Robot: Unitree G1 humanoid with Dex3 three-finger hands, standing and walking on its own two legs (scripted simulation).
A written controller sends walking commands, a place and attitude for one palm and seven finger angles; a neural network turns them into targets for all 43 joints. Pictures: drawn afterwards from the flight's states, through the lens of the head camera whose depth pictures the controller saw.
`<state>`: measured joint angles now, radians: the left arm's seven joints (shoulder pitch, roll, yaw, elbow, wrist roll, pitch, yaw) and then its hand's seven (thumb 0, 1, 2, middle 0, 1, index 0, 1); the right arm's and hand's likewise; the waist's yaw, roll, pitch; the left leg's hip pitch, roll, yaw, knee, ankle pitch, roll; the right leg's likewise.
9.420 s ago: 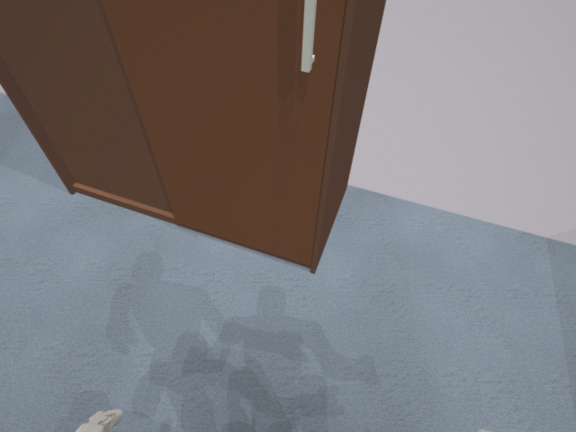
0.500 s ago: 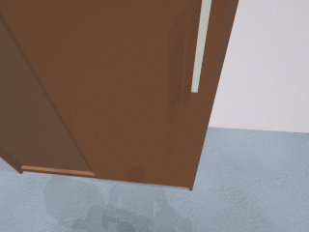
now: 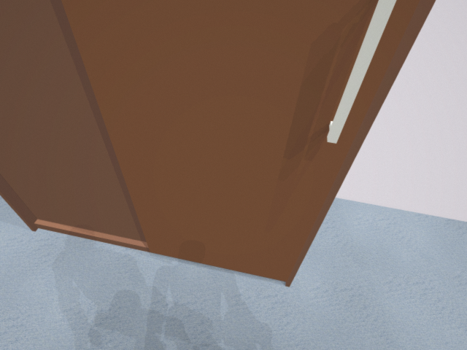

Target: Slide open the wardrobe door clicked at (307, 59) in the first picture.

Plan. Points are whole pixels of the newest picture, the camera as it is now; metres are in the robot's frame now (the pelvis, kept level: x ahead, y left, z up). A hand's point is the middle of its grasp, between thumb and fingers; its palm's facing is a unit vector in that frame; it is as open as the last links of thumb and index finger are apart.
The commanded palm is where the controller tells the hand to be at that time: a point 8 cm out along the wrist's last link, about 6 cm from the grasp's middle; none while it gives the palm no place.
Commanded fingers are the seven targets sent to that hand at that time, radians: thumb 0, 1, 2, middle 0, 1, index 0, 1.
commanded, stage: come to a stop and stand still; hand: right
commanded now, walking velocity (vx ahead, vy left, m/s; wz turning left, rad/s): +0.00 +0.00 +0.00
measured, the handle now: (355, 71) +0.53 -0.16 +0.24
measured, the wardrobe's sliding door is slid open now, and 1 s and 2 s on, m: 0.00 0.00 0.00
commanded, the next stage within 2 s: look again from close up in 0.44 s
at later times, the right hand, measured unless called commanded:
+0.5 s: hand out of the picture -0.06 -0.12 -0.17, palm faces +0.07 +0.99 -0.15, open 7.4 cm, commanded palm none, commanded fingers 0.00 -0.90 -0.90 0.20 0.30 0.20 0.30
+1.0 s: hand out of the picture +0.00 -0.22 -0.17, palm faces +0.00 +0.97 -0.24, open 7.4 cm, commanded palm none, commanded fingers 0.00 -0.90 -0.90 0.20 0.30 0.20 0.30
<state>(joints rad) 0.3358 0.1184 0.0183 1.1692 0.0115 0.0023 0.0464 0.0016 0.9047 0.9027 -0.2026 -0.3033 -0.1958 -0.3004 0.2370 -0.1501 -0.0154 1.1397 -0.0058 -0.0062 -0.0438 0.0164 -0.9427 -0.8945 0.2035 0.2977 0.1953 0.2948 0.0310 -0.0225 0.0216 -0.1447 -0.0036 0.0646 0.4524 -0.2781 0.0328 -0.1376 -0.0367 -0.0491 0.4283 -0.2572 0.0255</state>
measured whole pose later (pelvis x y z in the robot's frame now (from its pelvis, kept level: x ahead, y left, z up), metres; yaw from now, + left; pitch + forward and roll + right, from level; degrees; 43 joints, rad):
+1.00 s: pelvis -0.03 -0.04 +0.00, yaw +1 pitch -1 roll +0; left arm 0.34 0.15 -0.01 1.06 0.02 -0.02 0.03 0.01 0.92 0.90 -0.20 -0.30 -0.20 -0.30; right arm 0.28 -0.17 0.00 1.06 -0.02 -0.01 -0.03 0.00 -0.91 -0.89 0.20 0.30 0.19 0.29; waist 0.01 -0.02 0.00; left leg -0.23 0.04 0.02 0.49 -0.25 -0.01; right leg -0.20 0.03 -0.07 0.46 -0.25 -0.05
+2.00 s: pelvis -0.01 -0.01 +0.00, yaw +2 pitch -1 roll -1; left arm 0.23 0.19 -0.01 1.12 0.01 -0.02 0.03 0.00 0.90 0.90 -0.20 -0.30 -0.20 -0.30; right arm 0.24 -0.19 0.00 1.09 -0.01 -0.02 -0.03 0.01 -0.91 -0.89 0.20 0.30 0.20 0.29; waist 0.00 0.00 0.04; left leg -0.18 0.00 0.03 0.45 -0.26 0.02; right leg -0.14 -0.01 -0.06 0.42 -0.25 0.00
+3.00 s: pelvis +0.10 +0.05 -0.01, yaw -9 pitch +0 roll -2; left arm 0.13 0.21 0.07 0.96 0.02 0.05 0.01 0.00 0.91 0.90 -0.20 -0.30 -0.19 -0.30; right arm 0.14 -0.18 -0.05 0.94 -0.04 0.02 -0.04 0.00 -0.92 -0.89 0.21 0.30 0.20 0.30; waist -0.03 0.04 0.09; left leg -0.40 0.09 0.11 0.53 -0.13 0.04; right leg -0.43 0.01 -0.04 0.97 -0.45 0.04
